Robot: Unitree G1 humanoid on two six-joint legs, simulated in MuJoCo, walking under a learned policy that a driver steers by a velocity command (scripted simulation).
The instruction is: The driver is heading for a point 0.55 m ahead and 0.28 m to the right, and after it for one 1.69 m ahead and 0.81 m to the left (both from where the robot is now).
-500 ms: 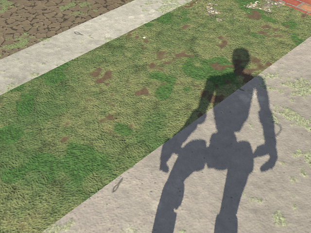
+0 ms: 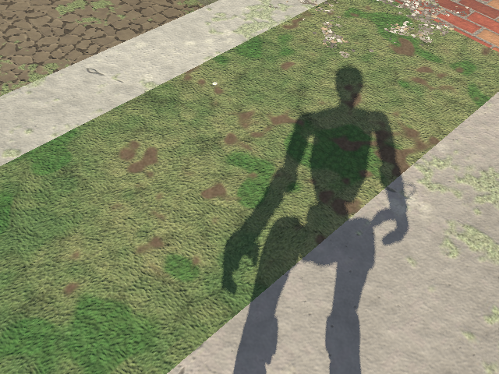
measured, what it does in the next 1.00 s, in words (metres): walks ahead, turning right: right foot, then left foot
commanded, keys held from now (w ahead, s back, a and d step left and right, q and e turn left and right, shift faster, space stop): w+e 0.74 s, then q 0.26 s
